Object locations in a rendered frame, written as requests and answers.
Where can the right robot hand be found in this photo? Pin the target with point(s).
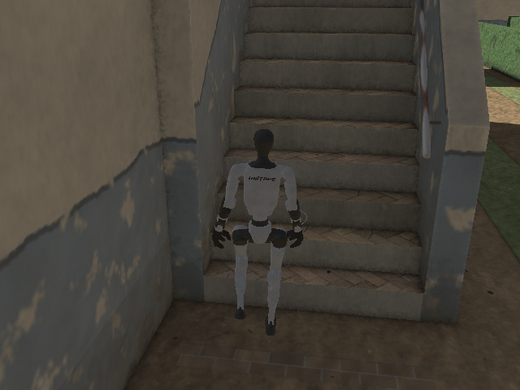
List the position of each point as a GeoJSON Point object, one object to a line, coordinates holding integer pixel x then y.
{"type": "Point", "coordinates": [293, 235]}

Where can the robot right upper arm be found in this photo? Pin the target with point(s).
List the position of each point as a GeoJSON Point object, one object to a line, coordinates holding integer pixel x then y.
{"type": "Point", "coordinates": [290, 187]}

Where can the robot torso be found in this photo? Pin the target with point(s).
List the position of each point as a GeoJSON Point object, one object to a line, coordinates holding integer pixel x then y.
{"type": "Point", "coordinates": [261, 193]}

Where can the robot left upper arm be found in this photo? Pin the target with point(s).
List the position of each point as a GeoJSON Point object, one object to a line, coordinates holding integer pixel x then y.
{"type": "Point", "coordinates": [236, 171]}

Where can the right robot forearm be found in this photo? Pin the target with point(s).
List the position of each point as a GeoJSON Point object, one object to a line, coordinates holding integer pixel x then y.
{"type": "Point", "coordinates": [295, 216]}

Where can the robot head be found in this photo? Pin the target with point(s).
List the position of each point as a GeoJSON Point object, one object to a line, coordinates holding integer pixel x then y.
{"type": "Point", "coordinates": [263, 141]}

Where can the left robot forearm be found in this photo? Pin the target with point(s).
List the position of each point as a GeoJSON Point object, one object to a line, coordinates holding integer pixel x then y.
{"type": "Point", "coordinates": [222, 217]}

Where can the left robot hand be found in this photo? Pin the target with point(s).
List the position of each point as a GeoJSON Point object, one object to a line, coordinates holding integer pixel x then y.
{"type": "Point", "coordinates": [216, 236]}

